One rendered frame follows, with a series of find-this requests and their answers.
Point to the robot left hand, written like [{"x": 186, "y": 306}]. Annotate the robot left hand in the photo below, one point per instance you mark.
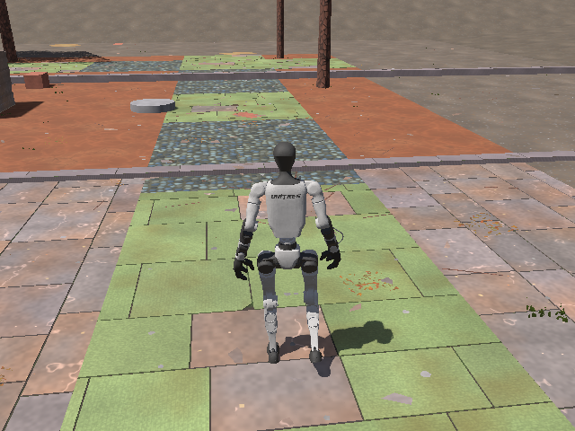
[{"x": 238, "y": 267}]

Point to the right robot upper arm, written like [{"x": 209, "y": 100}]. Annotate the right robot upper arm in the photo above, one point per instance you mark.
[{"x": 314, "y": 189}]

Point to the robot right hand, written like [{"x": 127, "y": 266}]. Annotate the robot right hand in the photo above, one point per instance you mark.
[{"x": 336, "y": 256}]

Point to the right robot thigh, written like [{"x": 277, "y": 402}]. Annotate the right robot thigh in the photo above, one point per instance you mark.
[{"x": 309, "y": 267}]

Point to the left robot upper arm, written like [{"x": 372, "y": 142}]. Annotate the left robot upper arm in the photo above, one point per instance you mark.
[{"x": 253, "y": 206}]

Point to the robot left forearm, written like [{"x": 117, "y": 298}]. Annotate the robot left forearm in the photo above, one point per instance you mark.
[{"x": 244, "y": 243}]

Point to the robot left shin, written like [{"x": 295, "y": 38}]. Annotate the robot left shin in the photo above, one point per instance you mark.
[{"x": 271, "y": 324}]

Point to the robot right forearm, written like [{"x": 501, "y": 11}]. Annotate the robot right forearm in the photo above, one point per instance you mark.
[{"x": 330, "y": 238}]

